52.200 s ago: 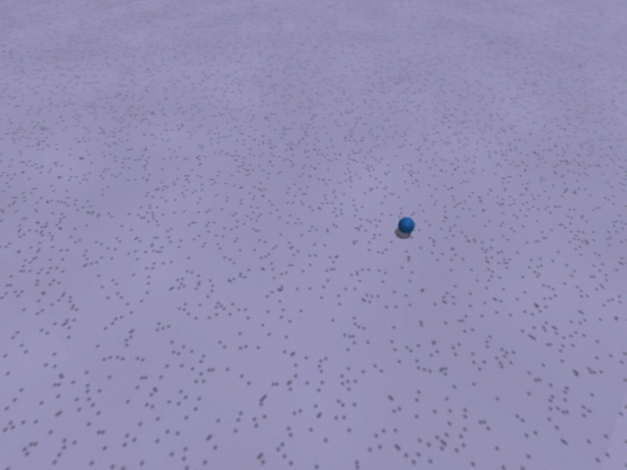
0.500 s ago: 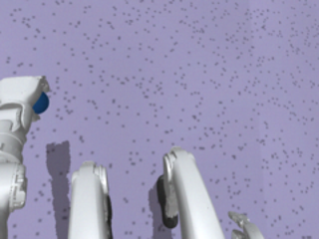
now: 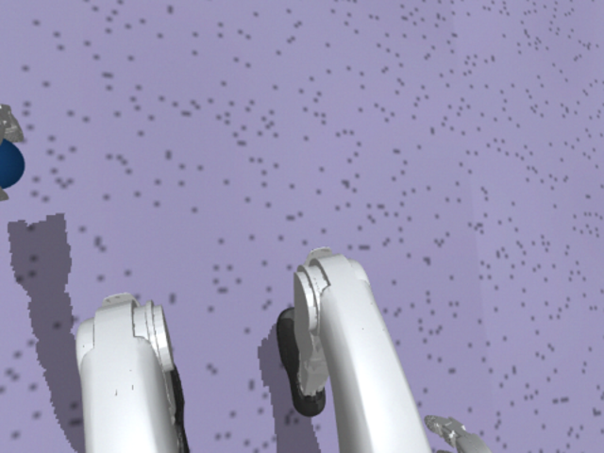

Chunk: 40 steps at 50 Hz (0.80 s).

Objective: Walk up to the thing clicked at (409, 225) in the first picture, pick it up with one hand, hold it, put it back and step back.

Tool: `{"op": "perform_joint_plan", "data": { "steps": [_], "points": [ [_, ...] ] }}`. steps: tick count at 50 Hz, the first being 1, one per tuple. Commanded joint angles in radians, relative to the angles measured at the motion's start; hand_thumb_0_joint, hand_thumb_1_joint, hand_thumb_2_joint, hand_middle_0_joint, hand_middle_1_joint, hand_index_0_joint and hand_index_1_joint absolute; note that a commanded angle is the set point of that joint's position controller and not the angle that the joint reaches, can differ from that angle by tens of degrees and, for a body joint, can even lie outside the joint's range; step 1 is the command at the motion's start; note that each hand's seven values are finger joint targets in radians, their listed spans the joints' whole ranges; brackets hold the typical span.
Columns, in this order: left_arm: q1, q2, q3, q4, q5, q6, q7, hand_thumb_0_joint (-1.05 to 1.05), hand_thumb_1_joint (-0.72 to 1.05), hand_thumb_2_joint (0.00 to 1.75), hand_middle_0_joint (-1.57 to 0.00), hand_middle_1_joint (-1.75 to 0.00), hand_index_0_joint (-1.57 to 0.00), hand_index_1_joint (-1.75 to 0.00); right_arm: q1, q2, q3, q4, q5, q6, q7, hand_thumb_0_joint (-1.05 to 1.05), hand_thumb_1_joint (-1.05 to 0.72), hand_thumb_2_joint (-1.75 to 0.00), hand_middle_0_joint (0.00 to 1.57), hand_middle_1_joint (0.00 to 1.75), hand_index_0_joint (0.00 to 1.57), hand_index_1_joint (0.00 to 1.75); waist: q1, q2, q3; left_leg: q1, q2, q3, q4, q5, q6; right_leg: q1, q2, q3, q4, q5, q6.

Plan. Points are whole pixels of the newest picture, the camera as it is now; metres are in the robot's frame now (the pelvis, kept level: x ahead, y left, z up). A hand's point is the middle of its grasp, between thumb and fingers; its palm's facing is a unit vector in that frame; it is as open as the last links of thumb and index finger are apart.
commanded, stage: crouch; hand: left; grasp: from above
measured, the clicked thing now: out of the picture +0.51 +0.28 -0.20
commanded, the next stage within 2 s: lower in 0.34 s
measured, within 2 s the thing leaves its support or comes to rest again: rests again in 1.72 s
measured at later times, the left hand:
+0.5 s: hand out of the picture +0.52 +0.28 -0.21, palm faces -0.47 -0.04 -0.88, open 9.2 cm
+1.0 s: hand (17, 175) +0.52 +0.28 -0.27, palm faces -0.47 -0.05 -0.88, open 9.1 cm
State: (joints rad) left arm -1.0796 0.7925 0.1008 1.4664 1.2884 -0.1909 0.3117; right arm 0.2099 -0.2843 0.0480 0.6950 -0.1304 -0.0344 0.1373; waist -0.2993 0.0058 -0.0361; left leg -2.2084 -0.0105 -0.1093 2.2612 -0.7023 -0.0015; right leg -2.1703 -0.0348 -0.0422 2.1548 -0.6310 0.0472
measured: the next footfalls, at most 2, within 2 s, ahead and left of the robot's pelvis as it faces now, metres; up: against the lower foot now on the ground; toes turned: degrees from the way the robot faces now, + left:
none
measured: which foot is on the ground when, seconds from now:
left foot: down 0.00-1.00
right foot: down 0.00-1.00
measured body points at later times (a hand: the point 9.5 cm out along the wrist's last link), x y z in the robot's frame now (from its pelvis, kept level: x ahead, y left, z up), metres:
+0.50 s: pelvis +0.00 +0.00 -0.03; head +0.28 +0.07 +0.32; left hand +0.54 +0.28 -0.16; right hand +0.00 -0.27 -0.11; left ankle +0.07 +0.12 -0.34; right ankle +0.11 -0.14 -0.34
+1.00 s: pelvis +0.00 +0.00 -0.06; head +0.29 +0.08 +0.28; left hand +0.54 +0.28 -0.22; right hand +0.00 -0.27 -0.12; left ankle +0.07 +0.12 -0.34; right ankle +0.11 -0.14 -0.34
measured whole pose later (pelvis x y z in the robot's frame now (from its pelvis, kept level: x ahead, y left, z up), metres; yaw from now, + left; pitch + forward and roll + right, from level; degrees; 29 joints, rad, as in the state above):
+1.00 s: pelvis +0.00 +0.00 -0.06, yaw -5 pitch +34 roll -12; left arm -1.16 0.98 0.12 1.58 1.35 -0.22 0.39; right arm 0.18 -0.32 0.19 0.63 -0.18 -0.06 0.16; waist -0.38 -0.06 0.11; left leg -2.36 -0.02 -0.19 2.47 -0.71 0.00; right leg -2.28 -0.01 -0.10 2.30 -0.61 0.06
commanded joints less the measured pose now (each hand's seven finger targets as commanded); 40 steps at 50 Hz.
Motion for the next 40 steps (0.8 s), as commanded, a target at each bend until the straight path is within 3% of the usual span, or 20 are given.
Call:
{"op": "perform_joint_plan", "data": {
  "steps": [1,3,10,12,23,25,27,30,32,36,40],
  "points": [
    [-0.392,0.307,0.036,-0.153,0.001,-0.014,0.054,0.00,0.60,0.69,-0.86,-0.87,-0.93,-0.79,0.233,-0.254,-0.065,-0.003,-0.004,-0.001,-0.014,0.00,-0.91,-0.90,0.20,0.30,0.20,0.30,-0.012,0.341,-0.738,0.502,-0.005,0.071,-0.233,0.195,0.019,0.368,0.038,-0.080,-0.179,0.178,-0.078],
    [-0.406,0.309,0.031,-0.149,0.009,-0.019,0.055,0.00,0.61,0.67,-0.85,-0.87,-0.93,-0.79,0.240,-0.261,-0.056,-0.004,-0.008,-0.001,-0.011,0.00,-0.91,-0.90,0.20,0.30,0.20,0.30,-0.031,0.350,-0.733,0.502,-0.005,0.063,-0.225,0.201,0.016,0.356,0.037,-0.087,-0.165,0.184,-0.077],
    [-0.408,0.324,0.029,-0.120,0.020,-0.010,0.069,0.00,0.58,0.68,-0.87,-0.82,-0.92,-0.76,0.242,-0.274,-0.033,-0.002,-0.009,0.003,-0.011,0.00,-0.91,-0.90,0.20,0.30,0.20,0.30,-0.035,0.395,-0.699,0.509,-0.001,0.041,-0.211,0.210,0.008,0.276,0.036,-0.103,-0.125,0.195,-0.080],
    [-0.417,0.330,0.026,-0.115,0.019,-0.008,0.067,0.00,0.59,0.68,-0.86,-0.83,-0.93,-0.76,0.247,-0.281,-0.028,-0.005,-0.009,0.002,-0.009,0.00,-0.91,-0.90,0.20,0.30,0.20,0.30,-0.054,0.400,-0.682,0.504,0.001,0.040,-0.191,0.222,0.009,0.272,0.033,-0.104,-0.122,0.206,-0.078],
    [-0.415,0.358,0.022,-0.143,0.006,-0.001,0.052,0.00,0.61,0.67,-0.92,-0.78,-0.97,-0.73,0.241,-0.291,-0.005,-0.016,-0.006,0.009,-0.002,0.00,-0.92,-0.90,0.20,0.30,0.20,0.30,-0.053,0.421,-0.692,0.458,0.000,0.046,-0.152,0.260,0.011,0.302,0.042,-0.112,-0.090,0.246,-0.078],
    [-0.371,0.351,0.024,-0.102,0.011,0.007,0.048,0.00,0.63,0.68,-0.93,-0.80,-0.98,-0.75,0.251,-0.299,-0.007,-0.022,-0.009,0.009,0.001,0.00,-0.92,-0.90,0.20,0.30,0.20,0.30,-0.064,0.385,-0.657,0.472,0.003,0.030,-0.147,0.265,0.008,0.267,0.037,-0.121,-0.085,0.241,-0.077],
    [-0.403,0.337,0.007,-0.106,0.003,-0.004,0.046,0.00,0.62,0.66,-0.94,-0.77,-0.98,-0.72,0.237,-0.292,0.005,-0.018,-0.010,0.010,0.004,0.00,-0.92,-0.90,0.20,0.30,0.20,0.30,-0.080,0.392,-0.632,0.426,0.001,0.037,-0.129,0.252,0.013,0.275,0.048,-0.121,-0.081,0.237,-0.079],
    [-0.388,0.359,0.007,-0.090,0.004,-0.012,0.051,0.00,0.65,0.64,-0.95,-0.77,-1.01,-0.72,0.230,-0.292,0.015,-0.021,-0.012,0.008,0.005,0.00,-0.92,-0.90,0.20,0.30,0.20,0.30,-0.070,0.364,-0.634,0.390,-0.001,0.050,-0.105,0.245,0.020,0.308,0.052,-0.119,-0.079,0.236,-0.075],
    [-0.391,0.397,0.031,-0.087,0.011,-0.017,0.058,0.00,0.69,0.63,-0.97,-0.79,-1.03,-0.73,0.237,-0.303,0.018,-0.025,-0.019,0.006,0.006,0.00,-0.92,-0.90,0.20,0.30,0.20,0.30,-0.072,0.378,-0.632,0.407,0.000,0.048,-0.102,0.257,0.017,0.312,0.051,-0.124,-0.072,0.244,-0.074],
    [-0.417,0.408,0.034,-0.088,0.025,-0.034,0.077,0.00,0.73,0.63,-0.98,-0.80,-1.04,-0.73,0.234,-0.323,0.025,-0.036,-0.027,0.005,0.007,0.00,-0.91,-0.90,0.20,0.30,0.20,0.30,-0.099,0.400,-0.633,0.423,0.003,0.032,-0.083,0.276,0.010,0.293,0.053,-0.142,-0.057,0.255,-0.080],
    [-0.418,0.429,0.041,-0.076,0.034,-0.040,0.097,0.00,0.76,0.64,-1.01,-0.79,-1.07,-0.73,0.227,-0.339,0.031,-0.041,-0.036,-0.004,0.007,0.00,-0.91,-0.90,0.20,0.30,0.20,0.30,-0.098,0.425,-0.619,0.434,0.006,0.021,-0.079,0.262,0.004,0.263,0.054,-0.154,-0.046,0.238,-0.082]
  ]
}}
